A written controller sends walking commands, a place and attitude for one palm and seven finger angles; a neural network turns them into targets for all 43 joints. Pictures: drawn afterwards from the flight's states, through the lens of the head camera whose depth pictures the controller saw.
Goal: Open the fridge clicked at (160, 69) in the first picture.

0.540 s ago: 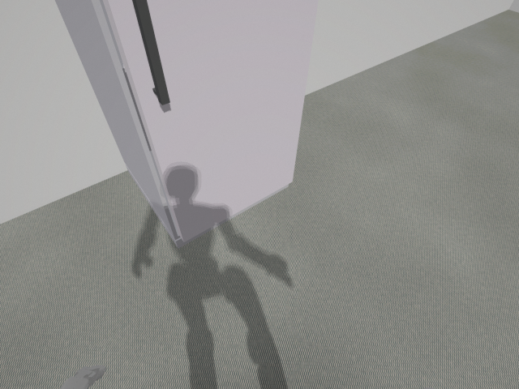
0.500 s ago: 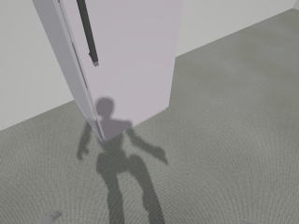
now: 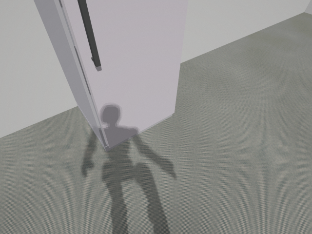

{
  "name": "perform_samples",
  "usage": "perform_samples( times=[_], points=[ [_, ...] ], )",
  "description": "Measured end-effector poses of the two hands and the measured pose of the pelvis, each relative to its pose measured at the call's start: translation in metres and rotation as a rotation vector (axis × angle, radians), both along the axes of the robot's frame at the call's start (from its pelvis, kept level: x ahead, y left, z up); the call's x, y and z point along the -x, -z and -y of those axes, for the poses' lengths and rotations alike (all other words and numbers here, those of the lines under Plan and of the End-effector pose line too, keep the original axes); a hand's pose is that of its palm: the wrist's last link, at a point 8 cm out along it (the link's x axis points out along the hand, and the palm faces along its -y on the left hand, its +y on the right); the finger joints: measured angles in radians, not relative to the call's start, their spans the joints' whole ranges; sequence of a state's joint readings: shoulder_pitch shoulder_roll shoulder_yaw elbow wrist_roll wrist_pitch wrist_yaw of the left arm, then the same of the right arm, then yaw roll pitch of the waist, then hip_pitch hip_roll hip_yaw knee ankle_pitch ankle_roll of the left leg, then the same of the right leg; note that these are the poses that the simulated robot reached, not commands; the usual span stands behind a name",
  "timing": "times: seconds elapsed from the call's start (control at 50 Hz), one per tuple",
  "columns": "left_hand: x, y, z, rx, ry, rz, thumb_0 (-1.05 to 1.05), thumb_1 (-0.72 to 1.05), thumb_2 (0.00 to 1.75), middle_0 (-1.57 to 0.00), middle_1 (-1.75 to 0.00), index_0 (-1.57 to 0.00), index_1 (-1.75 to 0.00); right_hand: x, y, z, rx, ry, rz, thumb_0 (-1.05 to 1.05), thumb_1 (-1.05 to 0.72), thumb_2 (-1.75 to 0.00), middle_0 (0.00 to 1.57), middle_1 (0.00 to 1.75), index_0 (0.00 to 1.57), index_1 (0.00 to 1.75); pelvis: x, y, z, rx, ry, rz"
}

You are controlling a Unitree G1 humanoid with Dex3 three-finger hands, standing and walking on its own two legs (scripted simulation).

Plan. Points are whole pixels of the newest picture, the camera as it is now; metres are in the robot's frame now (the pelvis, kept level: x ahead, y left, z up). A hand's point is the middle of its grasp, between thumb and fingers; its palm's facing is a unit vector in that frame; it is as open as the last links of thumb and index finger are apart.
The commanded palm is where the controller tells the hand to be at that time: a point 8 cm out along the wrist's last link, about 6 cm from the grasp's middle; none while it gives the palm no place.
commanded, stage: stand and wait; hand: left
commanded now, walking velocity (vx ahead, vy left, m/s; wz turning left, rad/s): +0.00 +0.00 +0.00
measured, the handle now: (85, 21) +0.77 +0.32 +0.19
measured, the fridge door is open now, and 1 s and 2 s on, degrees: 0 0 0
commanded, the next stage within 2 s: look at it before walking up in 0.52 s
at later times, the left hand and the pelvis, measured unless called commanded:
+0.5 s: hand out of the picture +0.06 +0.24 -0.15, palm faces -0.03 -0.94 -0.33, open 7.4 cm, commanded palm none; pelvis -0.02 -0.01 +0.00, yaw +0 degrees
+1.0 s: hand out of the picture +0.06 +0.25 -0.15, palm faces -0.03 -0.94 -0.33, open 7.4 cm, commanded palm none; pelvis -0.02 +0.00 +0.00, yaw +0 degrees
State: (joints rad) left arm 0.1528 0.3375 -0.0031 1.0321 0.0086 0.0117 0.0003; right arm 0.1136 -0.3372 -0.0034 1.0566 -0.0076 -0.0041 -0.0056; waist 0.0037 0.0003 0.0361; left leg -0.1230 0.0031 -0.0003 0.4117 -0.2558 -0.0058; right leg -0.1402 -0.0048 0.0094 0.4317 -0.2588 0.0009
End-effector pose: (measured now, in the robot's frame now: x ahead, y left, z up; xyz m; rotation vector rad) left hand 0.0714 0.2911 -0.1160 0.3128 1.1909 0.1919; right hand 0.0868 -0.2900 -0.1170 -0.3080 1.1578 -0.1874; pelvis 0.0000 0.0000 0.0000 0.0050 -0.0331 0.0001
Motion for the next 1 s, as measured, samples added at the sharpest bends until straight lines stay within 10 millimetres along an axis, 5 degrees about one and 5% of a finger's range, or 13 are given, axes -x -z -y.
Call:
perform_samples(
  times=[0.2, 0.42, 0.72, 1.0],
  points=[
    [0.016, -0.001, 0.004, -0.002, 0.0, -0.02, 0.01, 0.9, 0.9, -0.21, -0.3, -0.2, -0.3, 0.034, 0.003, 0.008, -0.003, 0.026, -0.058, 0.01, -0.9, -0.9, 0.2, 0.3, 0.2, 0.3, 0.012, -0.002, 0.005, 0.001, 0.003, 0.006],
    [0.017, -0.002, 0.008, 0.006, 0.011, 0.0, 0.01, 0.9, 0.9, -0.21, -0.3, -0.2, -0.3, 0.048, 0.004, 0.007, -0.012, 0.032, -0.062, 0.01, -0.9, -0.9, 0.2, 0.3, 0.2, 0.3, 0.022, -0.003, 0.006, 0.002, 0.004, 0.007],
    [0.024, 0.001, 0.005, 0.012, 0.007, -0.024, 0.01, 0.9, 0.9, -0.21, -0.3, -0.2, -0.3, 0.052, 0.003, 0.003, -0.009, 0.033, -0.077, 0.01, -0.9, -0.9, 0.2, 0.3, 0.2, 0.3, 0.023, -0.003, 0.003, 0.003, 0.005, -0.002],
    [0.02, 0.002, -0.001, 0.01, 0.005, -0.034, 0.01, 0.9, 0.9, -0.21, -0.3, -0.2, -0.3, 0.036, 0.0, -0.001, -0.004, 0.026, -0.058, 0.01, -0.9, -0.9, 0.2, 0.3, 0.2, 0.3, 0.016, -0.004, -0.001, 0.004, 0.007, -0.006]
  ],
)
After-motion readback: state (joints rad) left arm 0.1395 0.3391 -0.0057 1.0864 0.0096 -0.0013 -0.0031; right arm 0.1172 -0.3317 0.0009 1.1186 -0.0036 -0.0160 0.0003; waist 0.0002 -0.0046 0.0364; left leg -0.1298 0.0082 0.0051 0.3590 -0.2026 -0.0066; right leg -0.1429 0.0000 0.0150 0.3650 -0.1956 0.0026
